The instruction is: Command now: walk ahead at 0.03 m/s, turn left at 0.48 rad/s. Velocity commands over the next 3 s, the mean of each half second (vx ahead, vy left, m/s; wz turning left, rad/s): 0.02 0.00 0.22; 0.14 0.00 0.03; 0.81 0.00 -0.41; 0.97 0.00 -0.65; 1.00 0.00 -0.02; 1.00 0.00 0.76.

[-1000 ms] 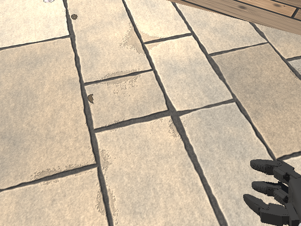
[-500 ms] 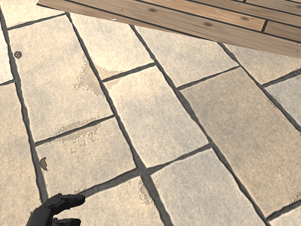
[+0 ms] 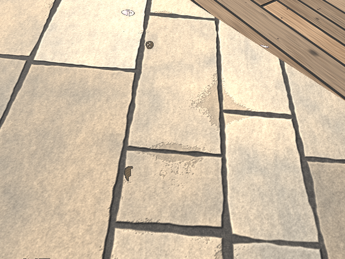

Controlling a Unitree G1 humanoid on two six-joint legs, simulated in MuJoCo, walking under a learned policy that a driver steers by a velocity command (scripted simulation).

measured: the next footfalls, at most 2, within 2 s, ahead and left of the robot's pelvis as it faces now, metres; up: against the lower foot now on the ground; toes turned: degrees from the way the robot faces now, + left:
right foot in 0.22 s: +0.08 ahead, -0.16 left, +0.00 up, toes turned +6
left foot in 1.14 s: +0.20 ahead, +0.15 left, +0.00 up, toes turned +8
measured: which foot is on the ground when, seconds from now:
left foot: down 0.00-0.86, up 0.88-1.00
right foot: up 0.00-0.20, down 0.22-1.00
